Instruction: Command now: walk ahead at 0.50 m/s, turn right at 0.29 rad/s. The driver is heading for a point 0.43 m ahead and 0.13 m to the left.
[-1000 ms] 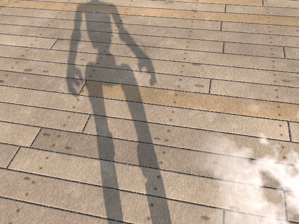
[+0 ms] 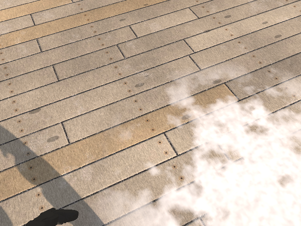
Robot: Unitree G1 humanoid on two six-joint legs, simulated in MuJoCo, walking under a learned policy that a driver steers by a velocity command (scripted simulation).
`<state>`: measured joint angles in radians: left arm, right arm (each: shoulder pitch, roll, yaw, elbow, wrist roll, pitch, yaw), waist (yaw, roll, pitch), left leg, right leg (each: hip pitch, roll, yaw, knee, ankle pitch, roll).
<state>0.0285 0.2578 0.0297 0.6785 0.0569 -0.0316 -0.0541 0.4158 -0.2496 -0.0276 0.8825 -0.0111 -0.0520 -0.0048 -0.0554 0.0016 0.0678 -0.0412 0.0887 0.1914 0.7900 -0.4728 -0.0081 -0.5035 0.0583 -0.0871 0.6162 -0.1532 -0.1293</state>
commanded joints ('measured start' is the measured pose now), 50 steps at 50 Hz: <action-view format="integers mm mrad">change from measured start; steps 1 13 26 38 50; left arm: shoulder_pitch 370 339 377 356 211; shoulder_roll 248 117 150 12 41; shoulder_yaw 85 39 17 -6 -14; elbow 47 161 256 263 315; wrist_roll -37 -47 -49 -37 -47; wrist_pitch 8 -53 -53 26 13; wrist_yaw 41 39 83 64 88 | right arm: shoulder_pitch -65 -225 -5 -177 -26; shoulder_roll -164 -74 -106 -86 -23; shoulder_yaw -36 -18 -31 -2 15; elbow -135 -128 -61 -11 114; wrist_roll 3 -19 -55 -6 3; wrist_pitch -9 29 -25 -21 41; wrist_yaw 5 39 23 3 -20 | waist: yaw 175 70 -68 115 8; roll -56 -45 -66 51 -107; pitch -358 -2 -172 -158 -29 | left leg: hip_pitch -660 -628 -45 -212 -140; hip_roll -42 44 -115 74 -61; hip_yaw -208 -177 -131 -214 -253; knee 641 108 -346 -498 -464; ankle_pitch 31 390 572 1110 222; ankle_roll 36 4 179 222 75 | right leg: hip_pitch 830 422 485 226 263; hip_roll -413 -217 -207 -84 -242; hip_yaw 680 188 -15 92 267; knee -270 -506 143 250 -291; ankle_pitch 97 246 832 -115 101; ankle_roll -219 -88 44 144 48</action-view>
